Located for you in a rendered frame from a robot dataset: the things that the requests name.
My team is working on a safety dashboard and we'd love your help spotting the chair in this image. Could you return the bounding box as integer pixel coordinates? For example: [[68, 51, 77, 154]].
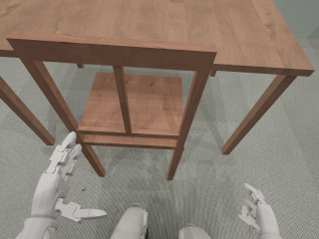
[[6, 31, 217, 180]]

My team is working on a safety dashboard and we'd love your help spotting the right robot hand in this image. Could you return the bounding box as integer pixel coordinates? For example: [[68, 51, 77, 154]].
[[238, 183, 280, 239]]

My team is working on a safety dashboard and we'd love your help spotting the table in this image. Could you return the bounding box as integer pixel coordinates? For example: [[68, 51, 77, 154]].
[[0, 0, 315, 155]]

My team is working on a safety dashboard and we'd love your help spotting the left robot forearm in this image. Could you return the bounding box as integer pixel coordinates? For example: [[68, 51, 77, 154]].
[[15, 216, 59, 239]]

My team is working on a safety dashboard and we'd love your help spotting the left robot hand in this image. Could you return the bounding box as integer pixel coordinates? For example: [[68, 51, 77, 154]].
[[31, 131, 108, 224]]

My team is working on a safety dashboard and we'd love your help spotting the left robot shin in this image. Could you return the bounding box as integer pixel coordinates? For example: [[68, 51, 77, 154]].
[[132, 203, 146, 239]]

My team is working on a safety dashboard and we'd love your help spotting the right robot thigh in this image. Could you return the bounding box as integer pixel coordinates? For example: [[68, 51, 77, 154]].
[[178, 226, 211, 239]]

